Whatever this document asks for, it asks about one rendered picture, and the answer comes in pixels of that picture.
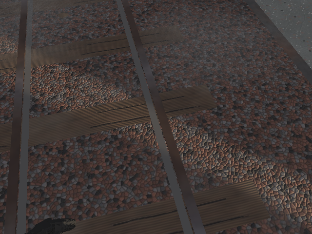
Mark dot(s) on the left robot hand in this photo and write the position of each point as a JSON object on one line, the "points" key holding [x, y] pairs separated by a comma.
{"points": [[53, 226]]}

